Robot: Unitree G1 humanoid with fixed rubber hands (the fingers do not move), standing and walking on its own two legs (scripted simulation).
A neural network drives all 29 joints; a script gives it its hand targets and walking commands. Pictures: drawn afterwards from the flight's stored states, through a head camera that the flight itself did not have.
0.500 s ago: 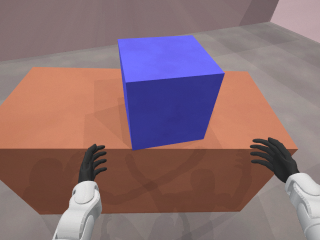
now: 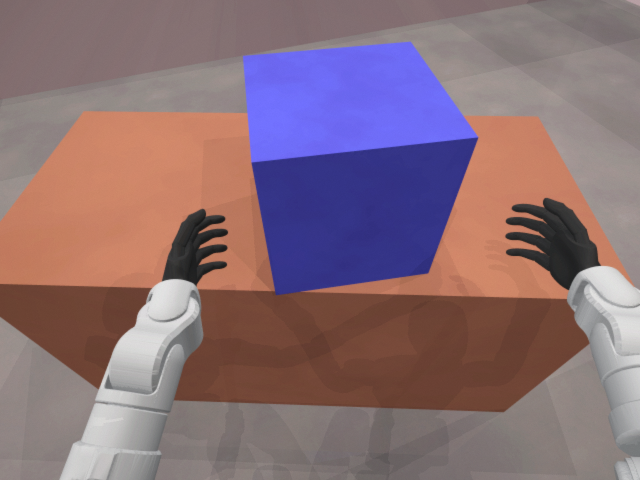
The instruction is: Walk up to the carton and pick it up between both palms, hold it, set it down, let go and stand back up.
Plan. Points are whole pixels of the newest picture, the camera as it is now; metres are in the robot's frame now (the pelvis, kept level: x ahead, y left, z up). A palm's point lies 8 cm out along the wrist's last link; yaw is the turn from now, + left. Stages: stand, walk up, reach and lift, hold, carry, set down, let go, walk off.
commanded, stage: reach and lift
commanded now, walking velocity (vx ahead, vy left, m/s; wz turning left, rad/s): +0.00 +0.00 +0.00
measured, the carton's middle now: (341, 171) +0.60 +0.02 +0.04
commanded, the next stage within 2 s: none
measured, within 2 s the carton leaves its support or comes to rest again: neither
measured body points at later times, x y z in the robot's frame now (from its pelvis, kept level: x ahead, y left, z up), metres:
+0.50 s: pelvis -0.01 +0.01 +0.00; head +0.02 -0.01 +0.45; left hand +0.38 +0.22 +0.13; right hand +0.44 -0.24 +0.14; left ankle +0.04 +0.08 -0.74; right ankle -0.04 -0.11 -0.73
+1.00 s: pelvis +0.00 +0.01 +0.00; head +0.06 -0.01 +0.44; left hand +0.43 +0.23 +0.16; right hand +0.50 -0.23 +0.19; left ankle +0.04 +0.08 -0.73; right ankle -0.04 -0.11 -0.73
